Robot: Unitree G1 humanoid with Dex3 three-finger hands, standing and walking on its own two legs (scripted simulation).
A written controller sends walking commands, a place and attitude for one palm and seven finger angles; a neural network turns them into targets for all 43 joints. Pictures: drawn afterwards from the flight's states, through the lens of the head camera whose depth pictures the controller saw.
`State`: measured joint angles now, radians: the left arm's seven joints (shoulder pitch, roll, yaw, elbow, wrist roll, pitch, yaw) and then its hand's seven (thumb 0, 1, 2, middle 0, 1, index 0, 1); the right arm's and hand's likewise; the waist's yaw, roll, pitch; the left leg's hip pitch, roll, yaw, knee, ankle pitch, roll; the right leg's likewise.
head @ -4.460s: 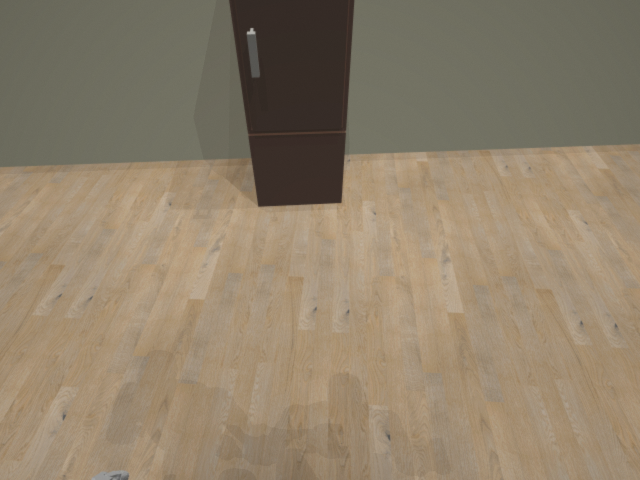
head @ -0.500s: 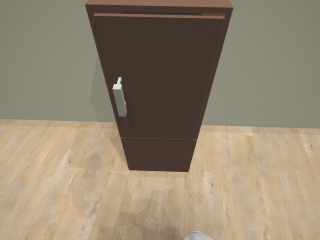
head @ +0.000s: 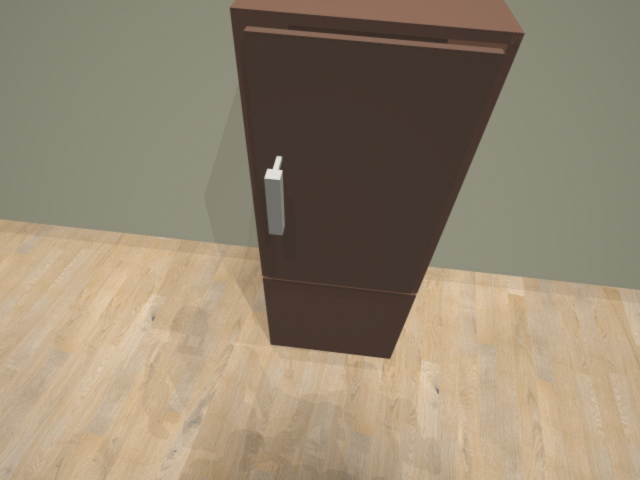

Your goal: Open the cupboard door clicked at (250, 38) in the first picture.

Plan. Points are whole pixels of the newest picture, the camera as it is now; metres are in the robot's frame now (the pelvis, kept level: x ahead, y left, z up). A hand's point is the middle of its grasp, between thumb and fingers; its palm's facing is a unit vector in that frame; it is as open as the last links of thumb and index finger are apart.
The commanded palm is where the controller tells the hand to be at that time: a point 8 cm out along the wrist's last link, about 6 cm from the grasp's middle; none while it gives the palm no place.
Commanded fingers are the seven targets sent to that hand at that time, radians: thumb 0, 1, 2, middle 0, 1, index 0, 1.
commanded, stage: come to a stop and stand still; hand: left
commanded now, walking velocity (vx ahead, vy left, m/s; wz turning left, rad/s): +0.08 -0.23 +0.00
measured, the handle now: (277, 195) +0.59 +0.13 -0.02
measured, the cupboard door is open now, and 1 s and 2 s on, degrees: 0 0 0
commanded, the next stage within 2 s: look again from close up in 0.88 s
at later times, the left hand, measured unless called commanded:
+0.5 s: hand out of the picture +0.03 +0.14 -0.16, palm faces +0.00 -0.97 -0.23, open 7.3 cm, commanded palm none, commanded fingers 0.00 0.90 0.90 -0.20 -0.30 -0.20 -0.30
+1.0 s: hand out of the picture -0.02 +0.10 -0.16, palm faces +0.06 -0.98 -0.19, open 7.3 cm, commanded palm none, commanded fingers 0.00 0.90 0.90 -0.20 -0.30 -0.20 -0.30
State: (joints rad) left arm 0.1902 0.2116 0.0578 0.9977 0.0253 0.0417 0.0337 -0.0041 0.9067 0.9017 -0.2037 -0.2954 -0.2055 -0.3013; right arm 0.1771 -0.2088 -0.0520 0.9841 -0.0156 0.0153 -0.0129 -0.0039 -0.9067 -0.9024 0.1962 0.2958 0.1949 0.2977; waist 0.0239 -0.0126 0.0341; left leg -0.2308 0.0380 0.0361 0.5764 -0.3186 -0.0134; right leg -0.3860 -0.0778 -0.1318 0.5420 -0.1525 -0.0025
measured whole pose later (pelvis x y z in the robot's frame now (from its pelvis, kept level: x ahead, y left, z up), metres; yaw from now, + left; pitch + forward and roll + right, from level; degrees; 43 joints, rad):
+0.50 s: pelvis -0.01 -0.04 +0.01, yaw -1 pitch -1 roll +0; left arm 0.22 0.15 0.03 1.11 0.01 0.01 0.03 0.01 0.93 0.90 -0.20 -0.29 -0.20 -0.30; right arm 0.32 -0.17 -0.03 1.15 -0.01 0.03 -0.05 0.00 -0.90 -0.90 0.20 0.30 0.20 0.30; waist -0.04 0.03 0.04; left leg -0.21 0.07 0.04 0.51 -0.32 -0.03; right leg -0.17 -0.01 -0.07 0.48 -0.30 -0.03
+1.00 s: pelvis -0.01 -0.06 +0.01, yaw +0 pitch -1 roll +0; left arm 0.31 0.11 0.01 1.14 0.01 -0.01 0.04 0.00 0.91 0.90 -0.20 -0.30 -0.20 -0.30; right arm 0.27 -0.14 -0.01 1.16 -0.01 0.02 -0.04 0.00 -0.90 -0.90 0.20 0.30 0.20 0.30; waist 0.01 0.02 0.03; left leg -0.17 0.11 0.03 0.45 -0.25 -0.07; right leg -0.12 0.04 -0.10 0.41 -0.27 -0.06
